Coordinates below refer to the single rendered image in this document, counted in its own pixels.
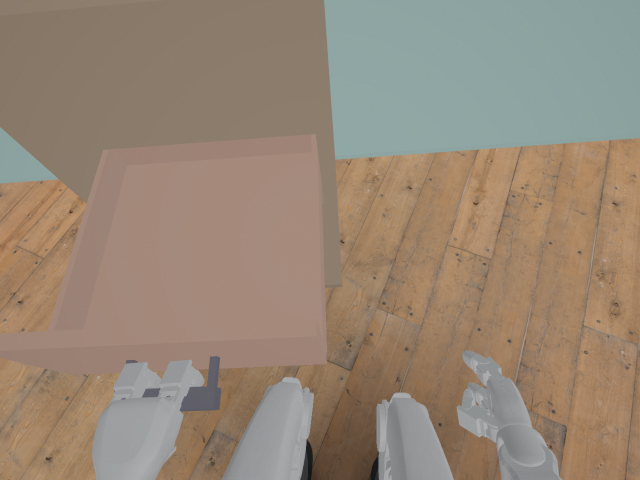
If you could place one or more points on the right robot hand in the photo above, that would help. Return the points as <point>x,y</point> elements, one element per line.
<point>500,404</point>

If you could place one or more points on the cabinet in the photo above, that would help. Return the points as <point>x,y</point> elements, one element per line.
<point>81,76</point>

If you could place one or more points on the robot right forearm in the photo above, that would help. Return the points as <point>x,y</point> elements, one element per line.
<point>524,455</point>

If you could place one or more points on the handle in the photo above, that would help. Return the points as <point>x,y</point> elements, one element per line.
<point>198,398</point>

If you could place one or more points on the drawer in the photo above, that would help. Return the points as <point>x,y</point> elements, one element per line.
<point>189,251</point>

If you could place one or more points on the robot left thigh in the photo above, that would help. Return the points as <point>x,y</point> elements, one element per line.
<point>265,451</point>

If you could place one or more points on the left robot shin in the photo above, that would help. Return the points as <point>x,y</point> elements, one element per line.
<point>300,448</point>

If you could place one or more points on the left robot hand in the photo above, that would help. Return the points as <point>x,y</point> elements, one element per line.
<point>135,436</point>

